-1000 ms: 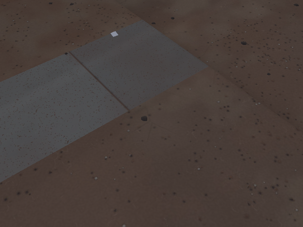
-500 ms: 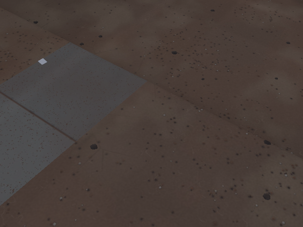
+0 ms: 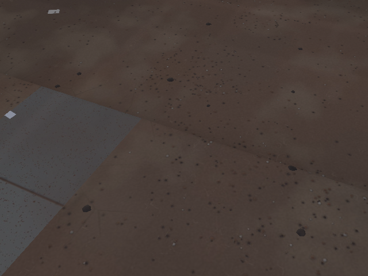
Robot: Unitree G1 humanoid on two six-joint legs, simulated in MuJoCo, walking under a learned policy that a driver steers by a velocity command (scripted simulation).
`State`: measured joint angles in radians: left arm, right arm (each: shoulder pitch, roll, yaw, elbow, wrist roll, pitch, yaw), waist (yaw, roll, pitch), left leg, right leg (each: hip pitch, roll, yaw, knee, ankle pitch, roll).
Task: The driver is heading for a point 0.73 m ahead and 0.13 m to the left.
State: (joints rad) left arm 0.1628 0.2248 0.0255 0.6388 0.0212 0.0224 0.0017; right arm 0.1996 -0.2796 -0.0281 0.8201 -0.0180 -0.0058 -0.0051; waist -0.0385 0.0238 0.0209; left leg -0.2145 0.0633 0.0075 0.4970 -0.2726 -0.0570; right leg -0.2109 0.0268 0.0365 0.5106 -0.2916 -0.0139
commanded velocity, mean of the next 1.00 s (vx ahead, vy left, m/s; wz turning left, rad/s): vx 0.02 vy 0.00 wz -0.02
